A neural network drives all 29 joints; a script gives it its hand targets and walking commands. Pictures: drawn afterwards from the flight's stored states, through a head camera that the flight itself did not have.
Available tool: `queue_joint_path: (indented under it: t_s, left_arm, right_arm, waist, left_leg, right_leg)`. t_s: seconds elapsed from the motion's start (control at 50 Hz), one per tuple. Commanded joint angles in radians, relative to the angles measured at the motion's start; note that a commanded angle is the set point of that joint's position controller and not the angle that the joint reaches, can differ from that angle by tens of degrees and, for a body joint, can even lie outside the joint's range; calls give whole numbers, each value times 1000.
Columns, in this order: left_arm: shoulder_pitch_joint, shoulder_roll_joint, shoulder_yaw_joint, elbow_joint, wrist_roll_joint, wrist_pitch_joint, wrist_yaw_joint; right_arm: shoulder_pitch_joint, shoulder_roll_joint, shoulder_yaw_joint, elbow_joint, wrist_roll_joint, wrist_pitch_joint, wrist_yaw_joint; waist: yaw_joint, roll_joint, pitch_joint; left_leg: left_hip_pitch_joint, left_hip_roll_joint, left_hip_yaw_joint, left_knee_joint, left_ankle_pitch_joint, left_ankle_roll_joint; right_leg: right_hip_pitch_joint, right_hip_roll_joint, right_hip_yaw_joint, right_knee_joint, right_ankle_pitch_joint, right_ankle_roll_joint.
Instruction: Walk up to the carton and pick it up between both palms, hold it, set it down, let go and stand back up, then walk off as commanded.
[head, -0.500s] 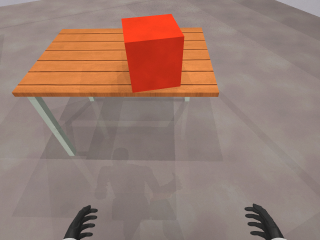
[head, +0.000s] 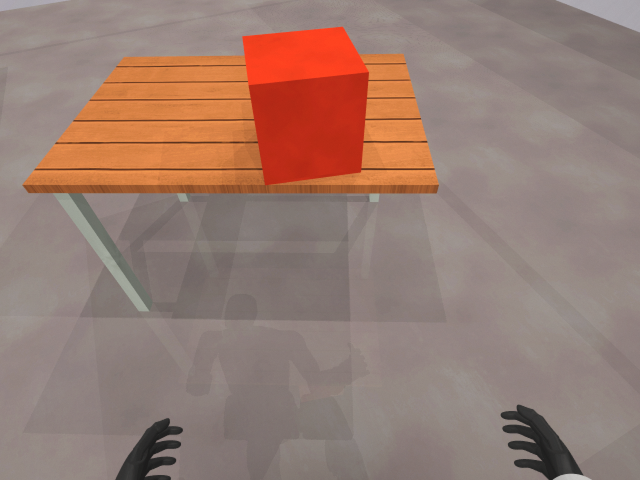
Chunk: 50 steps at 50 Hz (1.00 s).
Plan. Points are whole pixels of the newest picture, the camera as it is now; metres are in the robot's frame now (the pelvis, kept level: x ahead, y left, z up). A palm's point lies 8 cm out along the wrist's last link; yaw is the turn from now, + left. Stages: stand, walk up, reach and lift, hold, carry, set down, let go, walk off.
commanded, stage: stand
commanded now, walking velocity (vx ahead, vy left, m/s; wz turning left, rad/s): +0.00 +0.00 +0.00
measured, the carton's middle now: (303, 106) +0.87 +0.07 +0.00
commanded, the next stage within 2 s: none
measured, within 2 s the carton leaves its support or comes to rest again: neither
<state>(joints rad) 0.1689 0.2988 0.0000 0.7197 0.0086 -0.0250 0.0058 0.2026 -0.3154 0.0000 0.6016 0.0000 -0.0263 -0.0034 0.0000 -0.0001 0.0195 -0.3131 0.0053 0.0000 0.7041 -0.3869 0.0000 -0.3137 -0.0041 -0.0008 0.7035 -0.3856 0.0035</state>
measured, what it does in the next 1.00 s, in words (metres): stands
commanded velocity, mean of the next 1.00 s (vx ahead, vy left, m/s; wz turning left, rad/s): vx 0.00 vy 0.00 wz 0.00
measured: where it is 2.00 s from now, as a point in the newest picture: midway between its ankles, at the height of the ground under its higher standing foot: outside the picture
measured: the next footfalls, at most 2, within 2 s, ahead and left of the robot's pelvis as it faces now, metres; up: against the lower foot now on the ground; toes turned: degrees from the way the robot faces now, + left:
none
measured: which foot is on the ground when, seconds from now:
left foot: down 0.00-1.00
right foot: down 0.00-1.00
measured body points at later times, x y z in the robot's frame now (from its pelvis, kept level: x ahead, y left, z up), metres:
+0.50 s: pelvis +0.00 +0.00 +0.00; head +0.01 +0.00 +0.45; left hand +0.15 +0.27 -0.10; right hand +0.16 -0.27 -0.08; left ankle -0.01 +0.12 -0.72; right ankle -0.01 -0.12 -0.72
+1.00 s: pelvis -0.01 +0.00 +0.00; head -0.01 +0.00 +0.45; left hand +0.13 +0.27 -0.10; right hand +0.15 -0.27 -0.08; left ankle -0.01 +0.12 -0.72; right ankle -0.01 -0.12 -0.72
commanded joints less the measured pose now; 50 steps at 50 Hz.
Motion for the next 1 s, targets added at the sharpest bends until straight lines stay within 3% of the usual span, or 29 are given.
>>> queue_joint_path:
  t_s: [0.0, 0.48, 0.98]
  left_arm:
    - [-53, 230, 84, -51, 15, -31, 0]
    - [-69, 241, 79, 5, 10, -29, 0]
    - [-86, 239, 75, 49, 8, -28, -6]
  right_arm:
    - [-59, -219, -84, 0, -29, -37, -9]
    - [-49, -226, -80, 24, -23, -37, -10]
    - [-68, -232, -77, 54, -26, -38, -7]
  waist:
    - [7, 7, -55]
    - [6, 1, -74]
    - [11, 14, -29]
  left_leg:
    - [12, 91, -89, -125, 257, 72]
    - [50, 94, -89, -130, 329, 71]
    - [24, 101, -114, -189, 212, 71]
  right_leg:
    - [22, -71, 65, -91, 250, -77]
    - [41, -81, 78, -99, 318, -80]
    - [34, -77, 86, -142, 228, -74]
